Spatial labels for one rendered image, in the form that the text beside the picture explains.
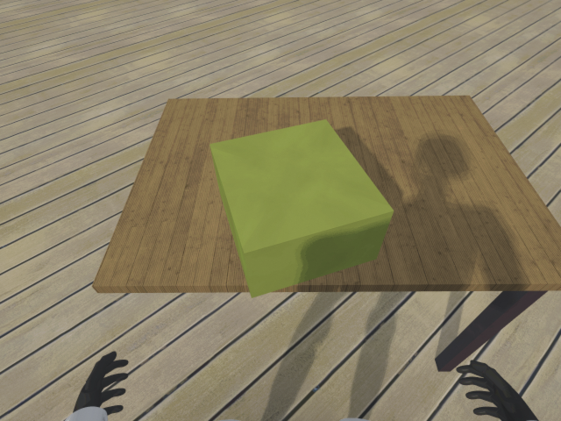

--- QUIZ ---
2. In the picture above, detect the table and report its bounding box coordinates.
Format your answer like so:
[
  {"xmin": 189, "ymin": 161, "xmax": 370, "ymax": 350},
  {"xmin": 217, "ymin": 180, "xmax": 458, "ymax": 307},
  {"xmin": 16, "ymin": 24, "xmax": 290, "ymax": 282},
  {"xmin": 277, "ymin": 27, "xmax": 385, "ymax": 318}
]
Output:
[{"xmin": 92, "ymin": 96, "xmax": 561, "ymax": 372}]

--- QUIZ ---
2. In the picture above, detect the carton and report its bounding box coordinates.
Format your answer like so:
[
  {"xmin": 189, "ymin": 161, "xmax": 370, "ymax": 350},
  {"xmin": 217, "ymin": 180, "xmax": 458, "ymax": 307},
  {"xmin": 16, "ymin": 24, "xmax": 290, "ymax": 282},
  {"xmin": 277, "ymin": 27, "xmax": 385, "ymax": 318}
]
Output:
[{"xmin": 209, "ymin": 119, "xmax": 394, "ymax": 298}]

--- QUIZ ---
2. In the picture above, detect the robot right hand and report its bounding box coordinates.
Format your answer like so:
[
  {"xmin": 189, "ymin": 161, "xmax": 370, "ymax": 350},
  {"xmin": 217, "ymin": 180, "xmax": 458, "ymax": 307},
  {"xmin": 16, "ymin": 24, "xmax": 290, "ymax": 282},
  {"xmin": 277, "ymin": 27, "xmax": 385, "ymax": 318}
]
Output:
[{"xmin": 456, "ymin": 360, "xmax": 539, "ymax": 421}]

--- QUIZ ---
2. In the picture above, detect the robot left hand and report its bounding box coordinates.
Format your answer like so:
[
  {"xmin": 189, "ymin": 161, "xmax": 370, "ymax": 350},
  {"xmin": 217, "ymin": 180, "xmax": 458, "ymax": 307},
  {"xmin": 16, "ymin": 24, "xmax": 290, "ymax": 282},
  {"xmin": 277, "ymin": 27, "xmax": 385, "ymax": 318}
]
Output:
[{"xmin": 73, "ymin": 351, "xmax": 129, "ymax": 415}]

